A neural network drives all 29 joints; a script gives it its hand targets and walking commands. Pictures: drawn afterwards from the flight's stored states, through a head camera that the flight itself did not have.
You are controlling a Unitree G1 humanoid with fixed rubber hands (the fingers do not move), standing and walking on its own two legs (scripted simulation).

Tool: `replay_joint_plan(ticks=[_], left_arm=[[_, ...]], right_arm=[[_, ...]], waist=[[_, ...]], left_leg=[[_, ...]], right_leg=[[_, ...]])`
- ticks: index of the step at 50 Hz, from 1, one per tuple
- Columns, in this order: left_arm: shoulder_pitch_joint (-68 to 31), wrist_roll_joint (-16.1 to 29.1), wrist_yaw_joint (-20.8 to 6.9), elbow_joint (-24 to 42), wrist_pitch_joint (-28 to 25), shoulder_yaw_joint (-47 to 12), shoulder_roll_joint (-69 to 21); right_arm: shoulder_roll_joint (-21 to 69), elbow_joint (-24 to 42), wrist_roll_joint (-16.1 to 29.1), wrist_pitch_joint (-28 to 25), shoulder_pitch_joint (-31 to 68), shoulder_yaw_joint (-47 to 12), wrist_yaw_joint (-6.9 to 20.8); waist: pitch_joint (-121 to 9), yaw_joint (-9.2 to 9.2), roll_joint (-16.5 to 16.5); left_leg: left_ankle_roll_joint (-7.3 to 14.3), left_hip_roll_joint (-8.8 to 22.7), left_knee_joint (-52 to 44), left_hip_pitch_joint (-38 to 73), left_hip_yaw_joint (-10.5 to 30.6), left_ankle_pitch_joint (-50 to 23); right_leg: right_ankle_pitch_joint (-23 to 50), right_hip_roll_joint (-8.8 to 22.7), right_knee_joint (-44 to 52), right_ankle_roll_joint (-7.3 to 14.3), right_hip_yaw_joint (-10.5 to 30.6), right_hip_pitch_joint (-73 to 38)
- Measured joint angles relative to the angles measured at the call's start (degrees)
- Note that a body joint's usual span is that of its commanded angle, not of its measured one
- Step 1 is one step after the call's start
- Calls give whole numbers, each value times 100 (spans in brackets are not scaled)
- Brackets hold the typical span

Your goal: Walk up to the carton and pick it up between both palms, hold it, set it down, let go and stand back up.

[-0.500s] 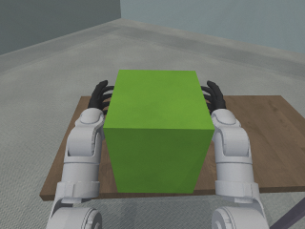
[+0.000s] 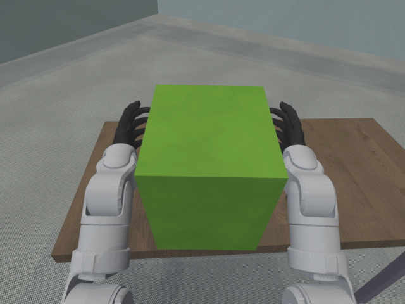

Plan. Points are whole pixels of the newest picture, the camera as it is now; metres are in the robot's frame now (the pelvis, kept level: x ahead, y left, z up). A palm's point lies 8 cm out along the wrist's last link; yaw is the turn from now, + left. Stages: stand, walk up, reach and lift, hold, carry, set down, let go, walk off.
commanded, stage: hold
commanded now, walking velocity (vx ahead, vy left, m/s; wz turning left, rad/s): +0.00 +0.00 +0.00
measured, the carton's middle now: (208, 171) +0.35 +0.00 +0.13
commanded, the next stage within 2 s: none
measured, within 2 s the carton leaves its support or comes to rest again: neither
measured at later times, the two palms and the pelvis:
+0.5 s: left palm (130, 153) +0.35 +0.15 +0.17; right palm (288, 157) +0.36 -0.14 +0.17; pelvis +0.00 +0.00 +0.00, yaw +0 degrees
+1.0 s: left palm (124, 142) +0.34 +0.15 +0.20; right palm (290, 144) +0.35 -0.14 +0.20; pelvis +0.00 +0.00 +0.00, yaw +0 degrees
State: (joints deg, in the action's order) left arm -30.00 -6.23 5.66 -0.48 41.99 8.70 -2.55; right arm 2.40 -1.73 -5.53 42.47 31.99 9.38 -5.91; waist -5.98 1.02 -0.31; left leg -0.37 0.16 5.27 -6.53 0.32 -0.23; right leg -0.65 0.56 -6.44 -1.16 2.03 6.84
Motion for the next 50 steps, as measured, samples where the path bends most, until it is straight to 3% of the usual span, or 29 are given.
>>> replay_joint_plan(ticks=[8, 16, 24, 32, 39, 46, 50], left_arm=[[-220, -237, -221, -748, 195, 233, -46], [-79, 24, 25, -61, 28, 4, 10], [-131, -225, -175, -602, 256, 175, -87], [76, 19, 50, 238, 133, -49, -16], [-125, -194, -161, -423, 367, 168, -80], [74, -19, -23, 100, 197, 7, -13], [-132, -103, -92, -154, 245, 61, 15]], right_arm=[[37, -793, -339, 121, 186, 176, 250], [-17, -54, -3, -6, 38, 22, -2], [42, -637, -288, 136, 30, 156, 241], [-3, 173, 32, 60, -89, -28, 11], [18, -481, -292, 261, 61, 105, 249], [27, 39, -68, 148, -67, -25, 51], [6, -201, -151, 188, 115, 50, 101]], waist=[[103, -21, 6], [-15, -25, -3], [118, -34, 13], [-9, 3, 13], [107, 22, -15], [-5, 8, 15], [-45, -14, 16]], left_leg=[[12, -13, 72, 256, 15, 94], [20, -24, 51, -28, -10, 39], [14, -11, 73, 229, -11, 118], [2, -4, -2, 47, -17, 51], [2, -2, -19, 360, 16, 91], [0, -5, -27, 84, 9, 20], [9, -17, -4, 137, 15, 37]], right_leg=[[-64, 12, -4, 4, -19, -295], [-28, 20, -32, -18, 12, 23], [-80, 8, -14, 1, 7, -251], [-38, -1, 11, 0, 20, -41], [-58, -2, 86, 14, -20, -394], [-17, -1, 27, 5, -10, -83], [-36, 11, 16, 0, -18, -146]])
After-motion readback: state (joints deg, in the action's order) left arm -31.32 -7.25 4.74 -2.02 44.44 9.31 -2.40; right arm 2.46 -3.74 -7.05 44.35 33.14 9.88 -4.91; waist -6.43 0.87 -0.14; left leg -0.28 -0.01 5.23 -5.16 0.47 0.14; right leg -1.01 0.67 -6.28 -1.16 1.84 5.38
